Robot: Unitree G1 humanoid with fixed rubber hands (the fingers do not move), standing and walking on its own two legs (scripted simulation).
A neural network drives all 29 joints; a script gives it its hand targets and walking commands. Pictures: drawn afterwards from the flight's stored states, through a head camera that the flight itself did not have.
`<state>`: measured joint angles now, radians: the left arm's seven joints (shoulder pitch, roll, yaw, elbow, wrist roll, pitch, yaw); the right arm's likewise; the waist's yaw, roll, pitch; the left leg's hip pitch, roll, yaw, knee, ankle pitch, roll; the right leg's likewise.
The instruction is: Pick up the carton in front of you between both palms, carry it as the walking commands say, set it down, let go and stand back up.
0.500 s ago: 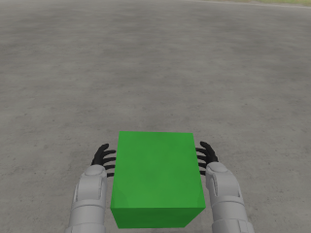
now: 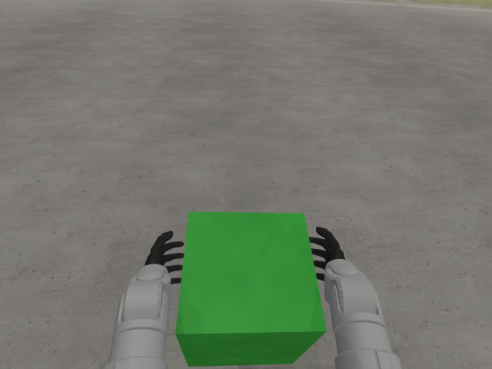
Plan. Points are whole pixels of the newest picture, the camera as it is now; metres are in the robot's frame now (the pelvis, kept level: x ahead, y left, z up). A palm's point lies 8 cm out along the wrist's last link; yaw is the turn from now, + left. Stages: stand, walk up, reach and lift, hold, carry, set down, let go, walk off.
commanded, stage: set down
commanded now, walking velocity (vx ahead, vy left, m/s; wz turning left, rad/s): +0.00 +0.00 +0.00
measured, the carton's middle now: (244, 293) +0.30 +0.00 -0.05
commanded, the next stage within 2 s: none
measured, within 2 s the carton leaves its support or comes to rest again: neither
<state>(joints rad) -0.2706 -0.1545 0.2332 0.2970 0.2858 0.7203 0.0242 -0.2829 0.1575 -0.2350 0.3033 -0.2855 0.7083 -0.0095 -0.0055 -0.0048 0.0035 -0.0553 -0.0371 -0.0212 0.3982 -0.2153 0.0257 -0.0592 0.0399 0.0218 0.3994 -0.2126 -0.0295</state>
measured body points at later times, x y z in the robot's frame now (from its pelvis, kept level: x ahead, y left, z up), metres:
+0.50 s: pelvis -0.05 +0.01 -0.03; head +0.08 +0.01 +0.39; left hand +0.34 +0.14 -0.08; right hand +0.33 -0.15 -0.07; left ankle +0.01 +0.10 -0.74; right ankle +0.01 -0.10 -0.74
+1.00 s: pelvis -0.06 +0.01 -0.17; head +0.16 +0.02 +0.23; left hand +0.39 +0.14 -0.25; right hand +0.36 -0.16 -0.24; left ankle +0.01 +0.11 -0.74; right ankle +0.01 -0.10 -0.74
